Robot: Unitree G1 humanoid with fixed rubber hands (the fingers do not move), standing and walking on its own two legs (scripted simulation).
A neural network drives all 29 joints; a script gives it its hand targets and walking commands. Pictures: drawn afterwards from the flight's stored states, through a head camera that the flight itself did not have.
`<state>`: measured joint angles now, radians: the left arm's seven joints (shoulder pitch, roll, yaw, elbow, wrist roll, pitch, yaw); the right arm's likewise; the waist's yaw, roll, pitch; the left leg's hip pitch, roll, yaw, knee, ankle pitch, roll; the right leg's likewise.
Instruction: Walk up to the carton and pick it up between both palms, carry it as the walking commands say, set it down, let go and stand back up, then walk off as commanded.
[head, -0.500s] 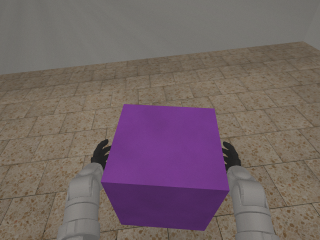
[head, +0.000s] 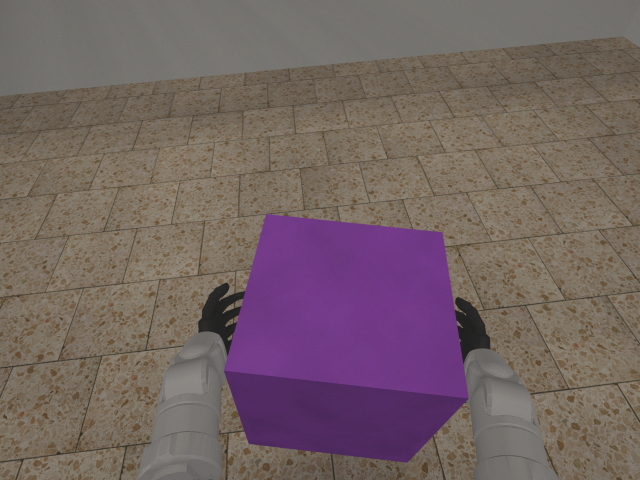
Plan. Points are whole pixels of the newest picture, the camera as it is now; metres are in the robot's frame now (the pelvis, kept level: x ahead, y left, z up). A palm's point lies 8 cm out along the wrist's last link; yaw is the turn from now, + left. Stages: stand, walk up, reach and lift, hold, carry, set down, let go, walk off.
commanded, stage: set down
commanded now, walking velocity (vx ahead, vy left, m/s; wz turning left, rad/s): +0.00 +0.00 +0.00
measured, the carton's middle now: (340, 344) +0.32 +0.02 -0.08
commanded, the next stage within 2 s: none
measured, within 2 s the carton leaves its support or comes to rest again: neither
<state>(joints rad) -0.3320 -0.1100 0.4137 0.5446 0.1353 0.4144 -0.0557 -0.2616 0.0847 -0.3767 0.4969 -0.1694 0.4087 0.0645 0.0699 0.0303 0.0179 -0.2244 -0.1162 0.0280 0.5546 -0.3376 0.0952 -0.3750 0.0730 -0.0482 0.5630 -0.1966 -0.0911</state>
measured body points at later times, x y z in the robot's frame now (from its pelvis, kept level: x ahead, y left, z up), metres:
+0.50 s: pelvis +0.00 -0.01 -0.03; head +0.15 -0.03 +0.39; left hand +0.28 +0.21 -0.11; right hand +0.31 -0.14 -0.13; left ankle -0.03 +0.06 -0.73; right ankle +0.06 -0.06 -0.73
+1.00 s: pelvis -0.06 +0.00 -0.10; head +0.19 -0.01 +0.28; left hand +0.31 +0.23 -0.21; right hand +0.35 -0.12 -0.23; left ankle -0.03 +0.06 -0.73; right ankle +0.06 -0.06 -0.73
